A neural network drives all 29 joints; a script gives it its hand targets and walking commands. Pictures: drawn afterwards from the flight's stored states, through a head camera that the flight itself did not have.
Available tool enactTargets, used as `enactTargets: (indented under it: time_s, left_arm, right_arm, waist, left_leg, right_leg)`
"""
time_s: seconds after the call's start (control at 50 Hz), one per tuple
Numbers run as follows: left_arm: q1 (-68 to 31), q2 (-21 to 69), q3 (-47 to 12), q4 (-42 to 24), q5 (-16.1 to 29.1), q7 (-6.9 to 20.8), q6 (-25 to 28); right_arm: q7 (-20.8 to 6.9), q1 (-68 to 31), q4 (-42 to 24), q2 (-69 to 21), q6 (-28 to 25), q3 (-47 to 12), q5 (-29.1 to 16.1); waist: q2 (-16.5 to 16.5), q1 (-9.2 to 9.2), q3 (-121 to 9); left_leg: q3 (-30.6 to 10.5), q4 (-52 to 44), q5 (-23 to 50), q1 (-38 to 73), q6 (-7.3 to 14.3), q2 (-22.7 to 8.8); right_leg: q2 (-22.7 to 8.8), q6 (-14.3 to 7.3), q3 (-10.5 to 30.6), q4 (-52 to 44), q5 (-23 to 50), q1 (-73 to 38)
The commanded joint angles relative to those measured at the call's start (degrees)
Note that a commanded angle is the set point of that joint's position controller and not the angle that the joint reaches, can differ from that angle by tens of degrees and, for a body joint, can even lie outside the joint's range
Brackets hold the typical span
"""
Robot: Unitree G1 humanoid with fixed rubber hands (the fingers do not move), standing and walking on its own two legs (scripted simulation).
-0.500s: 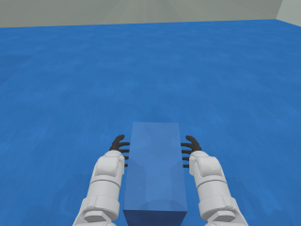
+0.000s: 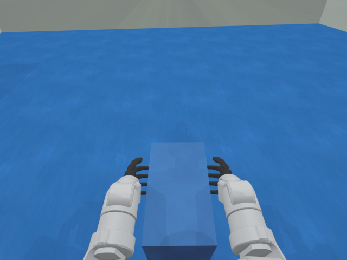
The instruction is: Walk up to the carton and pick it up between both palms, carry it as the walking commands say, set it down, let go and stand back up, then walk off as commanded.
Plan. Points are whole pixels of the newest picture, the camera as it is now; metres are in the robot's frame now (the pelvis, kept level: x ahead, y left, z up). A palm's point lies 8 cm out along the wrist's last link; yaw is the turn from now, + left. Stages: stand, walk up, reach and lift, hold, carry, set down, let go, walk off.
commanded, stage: hold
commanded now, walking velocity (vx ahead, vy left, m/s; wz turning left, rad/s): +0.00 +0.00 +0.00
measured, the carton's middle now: (177, 204) +0.29 +0.00 -0.02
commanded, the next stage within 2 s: carry in 0.16 s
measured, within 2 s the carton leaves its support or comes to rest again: neither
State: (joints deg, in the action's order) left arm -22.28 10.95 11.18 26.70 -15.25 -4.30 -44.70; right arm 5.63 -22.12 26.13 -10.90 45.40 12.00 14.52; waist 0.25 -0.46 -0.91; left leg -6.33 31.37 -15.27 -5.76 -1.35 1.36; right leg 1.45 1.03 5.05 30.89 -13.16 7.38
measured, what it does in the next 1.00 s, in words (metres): shifts its weight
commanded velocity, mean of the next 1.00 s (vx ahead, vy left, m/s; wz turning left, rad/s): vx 0.25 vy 0.08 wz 0.00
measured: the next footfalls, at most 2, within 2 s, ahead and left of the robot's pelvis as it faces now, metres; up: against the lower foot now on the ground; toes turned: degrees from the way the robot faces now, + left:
right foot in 1.38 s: +0.20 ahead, -0.07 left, +0.00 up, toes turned -10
left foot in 1.68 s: +0.62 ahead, +0.11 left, +0.00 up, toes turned +8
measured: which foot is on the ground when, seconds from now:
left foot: down 0.00-1.00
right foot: down 0.00-1.00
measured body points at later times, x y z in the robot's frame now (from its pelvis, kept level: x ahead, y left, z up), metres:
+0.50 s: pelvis -0.01 +0.04 -0.01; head -0.04 +0.03 +0.43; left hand +0.31 +0.15 +0.08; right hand +0.31 -0.08 +0.08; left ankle +0.04 +0.14 -0.73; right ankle +0.05 -0.13 -0.73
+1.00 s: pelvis +0.06 +0.03 +0.00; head -0.02 +0.03 +0.44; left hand +0.35 +0.14 +0.11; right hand +0.34 -0.09 +0.11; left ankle +0.04 +0.14 -0.73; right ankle +0.04 -0.10 -0.73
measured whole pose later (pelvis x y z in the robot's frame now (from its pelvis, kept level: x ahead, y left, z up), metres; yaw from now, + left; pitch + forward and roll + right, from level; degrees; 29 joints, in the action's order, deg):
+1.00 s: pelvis +0.06 +0.03 +0.00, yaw -2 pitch +3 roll +1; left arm -18.3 9.7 3.9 -3.0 -3.2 -16.9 -71.0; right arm 18.4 -20.1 -1.2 -10.3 71.9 1.9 2.4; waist -0.3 -0.5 -15.0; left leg 4.7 30.3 -17.8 -15.6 1.3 0.9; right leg -4.7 1.7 -0.8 34.6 -19.4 19.1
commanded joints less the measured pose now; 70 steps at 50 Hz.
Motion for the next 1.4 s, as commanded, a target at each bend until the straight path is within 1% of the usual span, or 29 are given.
enactTargets:
  time_s: [0.0, 0.12, 0.14, 0.16, 0.24, 0.3, 0.4, 0.44, 0.48, 0.54, 0.58, 0.6, 0.68, 0.7, 0.78, 0.82, 0.86, 0.9, 0.96, 1.04, 1.12, 1.16, 1.2, 1.24, 1.26, 1.28, 1.32, 1.36, 1.38]
  left_arm:
    - [-37.3, 66.2, -26.6, -5.8, 16.4, 15.4, 4.0]
    - [-36.5, 65.7, -25.3, -5.0, 15.8, 15.5, 4.1]
    - [-35.2, 63.3, -26.2, -3.8, 14.0, 13.9, 3.2]
    - [-40.6, 63.1, -27.6, -9.2, 16.0, 13.1, 3.3]
    - [-35.1, 62.4, -29.0, -10.1, 18.1, 10.8, 0.4]
    - [-37.5, 63.1, -32.5, -19.5, 21.6, 9.0, -1.1]
    - [-31.0, 62.6, -35.2, -26.3, 23.2, 5.6, -6.7]
    - [-30.2, 63.2, -37.9, -30.9, 25.5, 4.1, -9.5]
    - [-26.2, 61.5, -36.4, -31.4, 25.5, 2.4, -12.5]
    - [-23.3, 61.6, -36.7, -36.6, 27.7, 0.8, -16.3]
    - [-23.6, 60.2, -35.5, -38.0, 27.6, 0.0, -18.5]
    - [-25.7, 60.1, -35.1, -38.7, 28.0, -0.3, -19.3]
    - [-25.6, 60.6, -35.6, -42.2, 30.8, -0.8, -21.4]
    - [-22.8, 60.1, -34.4, -41.6, 30.3, -1.1, -21.6]
    - [-19.3, 56.7, -30.2, -39.9, 27.5, -2.9, -22.8]
    - [-17.3, 55.4, -28.2, -37.9, 25.8, -3.4, -23.6]
    - [-16.2, 55.3, -26.6, -37.1, 24.6, -3.9, -23.6]
    - [-16.9, 55.4, -26.5, -36.7, 24.6, -4.0, -23.6]
    - [-20.5, 56.3, -28.0, -36.4, 25.8, -3.3, -24.1]
    - [-23.7, 58.0, -30.7, -38.6, 28.4, -2.6, -23.8]
    - [-19.4, 57.4, -27.7, -37.6, 26.7, -4.0, -22.8]
    - [-20.0, 57.4, -27.1, -38.4, 26.0, -4.4, -22.6]
    - [-20.1, 57.4, -26.5, -38.6, 25.5, -4.5, -22.2]
    - [-20.5, 55.6, -28.2, -39.8, 26.5, -4.1, -22.5]
    - [-20.8, 55.9, -30.0, -39.4, 27.2, -3.6, -22.7]
    - [-21.9, 56.4, -31.7, -40.1, 28.5, -3.0, -22.5]
    - [-23.8, 57.2, -32.2, -43.6, 30.1, -2.4, -21.4]
    - [-21.0, 58.5, -32.4, -43.8, 29.7, -2.6, -21.1]
    - [-16.0, 58.0, -31.9, -42.6, 28.8, -3.0, -20.8]
  right_arm:
    - [-16.4, -37.9, -4.8, -66.5, -3.6, -27.9, -15.9]
    - [-16.4, -38.7, -4.7, -67.3, -3.6, -28.5, -16.3]
    - [-15.8, -41.0, -6.4, -62.9, -3.5, -28.6, -15.5]
    - [-15.3, -42.4, -9.6, -63.1, -3.3, -28.9, -16.3]
    - [-12.6, -40.2, -11.3, -62.6, -0.5, -31.6, -19.0]
    - [-10.9, -40.2, -18.4, -64.2, 1.9, -35.9, -22.0]
    - [-7.2, -35.5, -28.3, -62.0, 6.9, -39.8, -25.5]
    - [-5.4, -31.9, -31.3, -61.2, 9.3, -39.4, -26.6]
    - [-3.5, -30.2, -33.9, -59.4, 12.4, -39.4, -27.0]
    - [-1.1, -25.4, -38.0, -59.3, 16.1, -37.5, -26.5]
    - [-0.3, -24.1, -38.1, -58.2, 18.3, -35.5, -25.8]
    - [0.1, -26.3, -39.1, -58.2, 19.0, -34.8, -25.9]
    - [1.5, -22.0, -40.3, -59.0, 20.5, -30.8, -24.3]
    - [1.7, -20.2, -40.1, -58.9, 20.9, -30.9, -24.2]
    - [1.8, -20.4, -39.9, -55.8, 23.3, -30.3, -25.0]
    - [1.6, -21.8, -38.7, -55.3, 24.2, -30.8, -26.3]
    - [1.1, -23.3, -39.1, -55.2, 24.3, -31.4, -27.4]
    - [1.2, -23.3, -37.6, -56.2, 24.0, -31.3, -27.5]
    - [2.2, -22.0, -36.8, -56.8, 23.8, -30.1, -25.5]
    - [2.5, -21.7, -37.0, -57.8, 23.1, -29.4, -24.6]
    - [1.6, -24.7, -40.1, -56.5, 23.2, -31.2, -27.5]
    - [1.0, -24.0, -39.2, -57.0, 23.4, -31.5, -28.3]
    - [0.7, -24.4, -40.3, -57.8, 22.7, -32.2, -29.5]
    - [1.4, -19.3, -38.2, -55.9, 22.2, -30.2, -27.0]
    - [1.7, -17.1, -38.9, -55.0, 21.8, -29.6, -26.0]
    - [2.0, -16.2, -40.6, -55.8, 21.3, -30.1, -25.5]
    - [2.4, -18.1, -43.9, -57.0, 20.5, -31.1, -25.4]
    - [2.2, -18.8, -44.4, -56.8, 20.4, -32.3, -26.5]
    - [2.0, -18.4, -44.8, -55.2, 20.1, -32.6, -26.8]
  waist:
    - [-1.9, -0.46, -11.9]
    - [-2.1, 0.93, -13.9]
    - [-1.6, 0.49, -12.1]
    - [-1.2, 0.68, -9.9]
    - [-5.9, 0.64, -17.8]
    - [-9.0, 0.81, -25.3]
    - [-4.2, 0.86, -29.0]
    - [4.1, 0.68, -28.8]
    - [3.8, 0.73, -28.6]
    - [4.2, 1.23, -28.6]
    - [7.7, 0.52, -23.9]
    - [9.4, 0.53, -21.7]
    - [8.2, 1.02, -22.3]
    - [3.3, 1.23, -23.7]
    - [-12.3, 1.01, -18.9]
    - [-11.0, 0.69, -17.3]
    - [-6.7, 0.42, -18.9]
    - [3.7, -0.32, -18.2]
    - [4.1, -0.75, -15.1]
    - [3.4, 0.01, -17.9]
    - [-10.4, 1.32, -19.1]
    - [-9.5, 0.97, -18.3]
    - [-2.0, -0.92, -17.8]
    - [13.2, -2.22, -22.7]
    - [16.1, -2.73, -19.9]
    - [10.8, -3.43, -16.9]
    - [4.7, -2.78, -15.6]
    - [5.0, 1.02, -23.3]
    - [2.1, 3.15, -28.9]
  left_leg:
    - [0.5, -7.8, -0.9, -1.6, 2.0, 3.0]
    - [1.3, -7.0, 0.3, -1.8, 1.9, 3.5]
    - [-2.4, -5.0, -8.3, -13.1, 2.3, -4.0]
    - [-2.6, -3.6, -11.0, -15.0, 2.0, -3.3]
    - [1.1, 0.9, -2.9, -13.0, 1.7, -1.6]
    - [1.9, 0.4, 2.6, -11.3, 2.4, -2.3]
    - [-1.5, -0.2, 12.5, -9.5, 4.8, -5.5]
    - [-4.6, -1.5, 18.3, -8.5, 6.6, -7.9]
    - [-4.8, -0.1, 21.4, -9.5, 8.2, -8.8]
    - [-5.3, -5.6, -0.7, -12.3, 7.9, -7.4]
    - [-11.7, -18.4, -26.9, -15.6, 7.6, -10.3]
    - [-14.4, -21.3, -28.9, -15.8, 7.5, -12.2]
    - [-7.6, -18.4, -19.1, -15.9, 7.2, -9.6]
    - [-3.5, -14.7, -16.7, -14.9, 6.9, -7.9]
    - [8.3, 2.5, -10.6, -23.8, 2.3, 0.1]
    - [10.9, -1.5, -6.7, -20.6, 2.4, -0.7]
    - [9.4, -8.5, -5.7, -10.0, 2.6, -1.7]
    - [-2.5, -13.1, -12.5, -3.5, 4.1, -9.7]
    - [-9.8, -17.5, -13.5, -2.7, 8.0, -16.1]
    - [1.8, -8.2, -6.4, -7.6, 6.4, -11.2]
    - [13.2, 2.9, -8.4, -24.5, 2.0, -3.9]
    - [13.5, -2.5, -6.5, -21.9, 1.6, -3.7]
    - [10.9, -5.1, 7.0, -2.8, 2.4, -5.3]
    - [-5.0, -4.5, 38.6, 23.0, 8.1, -15.3]
    - [-11.7, -6.7, 48.1, 29.4, 11.2, -19.7]
    - [-12.8, -7.0, 51.6, 30.6, 12.5, -20.4]
    - [-4.3, -4.2, 53.1, 26.6, 10.5, -18.6]
    - [10.3, 8.9, 59.7, 10.3, 4.3, -12.9]
    - [13.8, 21.9, 45.2, -9.0, 0.5, -9.4]
  right_leg:
    - [2.9, -0.3, -0.5, -7.5, -3.5, -1.7]
    - [2.8, 0.2, -0.1, -7.6, -3.4, -2.9]
    - [-9.0, -2.1, 4.2, -6.9, -10.9, 8.7]
    - [-9.6, -3.0, 7.3, -7.8, -17.1, 11.5]
    - [-15.2, -4.7, 12.3, -9.4, -6.7, 10.6]
    - [-14.0, -4.2, 7.1, -2.8, 13.6, 5.1]
    - [-10.7, -2.0, 2.4, 4.0, 10.9, 8.0]
    - [-7.2, -0.8, -1.8, 10.2, 8.6, 12.0]
    - [-6.2, -0.3, -2.9, 12.0, 7.2, 12.9]
    - [-4.2, -0.8, -4.3, 7.0, -6.6, 9.8]
    - [-0.2, 0.2, -8.5, 10.9, -14.4, 12.5]
    - [0.1, 0.5, -8.6, 13.1, -12.4, 14.6]
    - [-1.3, 0.0, -9.7, -0.5, -7.5, 5.7]
    - [-1.9, -0.3, -9.4, -5.4, -7.1, 2.6]
    - [-16.8, -5.3, 11.3, -17.8, -27.8, 1.7]
    - [-18.2, -6.1, 10.0, -18.7, -24.3, 4.7]
    - [-13.5, -3.8, 2.9, -12.6, -17.5, 9.4]
    - [-7.0, -0.1, -6.7, -0.9, -11.1, 16.9]
    - [-4.2, 1.0, -11.3, 5.2, -9.6, 22.3]
    - [-6.7, -0.9, -8.2, -5.0, -7.3, 8.9]
    - [-18.6, -7.5, 8.3, -9.8, 2.7, -12.1]
    - [-18.5, -6.9, 5.6, -6.1, 11.1, -12.4]
    - [-11.0, -2.0, -6.0, 5.2, 20.4, 1.7]
    - [-4.6, 1.9, -14.5, 20.8, 3.6, 26.8]
    - [-2.3, 1.9, -14.3, 20.8, -19.9, 39.6]
    - [-3.0, 1.1, -13.2, 18.5, -25.8, 44.7]
    - [-1.8, 0.4, -15.6, 7.4, -21.6, 38.6]
    - [-0.4, -2.2, -16.6, -7.1, -2.5, 7.1]
    - [-5.9, -5.3, -5.9, -10.7, 7.7, -17.9]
